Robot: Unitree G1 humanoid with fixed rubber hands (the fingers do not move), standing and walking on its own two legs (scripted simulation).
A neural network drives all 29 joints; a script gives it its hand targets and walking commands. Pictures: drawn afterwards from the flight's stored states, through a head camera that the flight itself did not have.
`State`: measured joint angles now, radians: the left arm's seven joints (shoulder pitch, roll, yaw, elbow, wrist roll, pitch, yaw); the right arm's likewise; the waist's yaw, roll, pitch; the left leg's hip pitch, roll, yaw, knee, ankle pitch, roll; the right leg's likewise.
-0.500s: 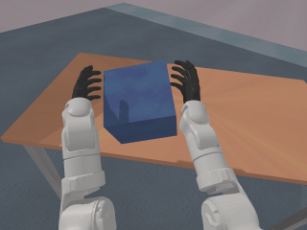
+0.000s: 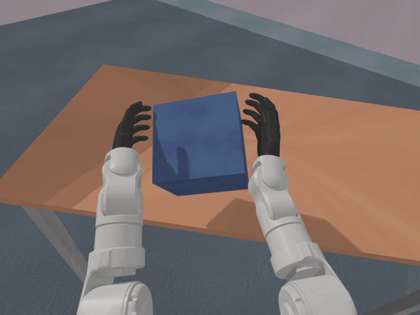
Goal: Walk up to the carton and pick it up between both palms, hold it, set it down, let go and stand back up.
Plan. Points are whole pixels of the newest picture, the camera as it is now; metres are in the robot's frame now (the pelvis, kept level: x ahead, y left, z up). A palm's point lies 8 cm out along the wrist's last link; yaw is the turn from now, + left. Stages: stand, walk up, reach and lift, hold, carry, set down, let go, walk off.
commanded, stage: set down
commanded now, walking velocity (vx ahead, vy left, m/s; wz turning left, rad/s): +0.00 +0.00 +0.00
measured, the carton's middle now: (203, 149) +0.41 -0.03 +0.10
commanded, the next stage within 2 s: none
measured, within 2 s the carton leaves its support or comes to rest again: neither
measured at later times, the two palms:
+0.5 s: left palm (151, 148) +0.38 +0.08 +0.14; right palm (288, 164) +0.33 -0.18 +0.14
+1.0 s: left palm (154, 146) +0.41 +0.07 +0.11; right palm (278, 169) +0.35 -0.18 +0.10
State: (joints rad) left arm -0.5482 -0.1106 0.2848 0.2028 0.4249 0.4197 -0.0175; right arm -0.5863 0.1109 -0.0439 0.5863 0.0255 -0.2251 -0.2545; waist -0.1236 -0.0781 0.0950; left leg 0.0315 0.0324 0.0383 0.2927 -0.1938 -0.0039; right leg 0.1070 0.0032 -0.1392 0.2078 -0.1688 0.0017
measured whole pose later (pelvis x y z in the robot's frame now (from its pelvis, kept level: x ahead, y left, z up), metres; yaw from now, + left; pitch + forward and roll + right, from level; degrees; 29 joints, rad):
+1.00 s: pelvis +0.01 +0.01 +0.00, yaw -2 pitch -4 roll -1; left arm -0.72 -0.10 0.33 0.67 0.40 0.24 -0.04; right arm -0.64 0.14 -0.38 0.86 -0.12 -0.23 -0.23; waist -0.13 -0.06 0.07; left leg -0.02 0.02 0.08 0.30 -0.21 0.01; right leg 0.05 -0.01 -0.13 0.20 -0.17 0.01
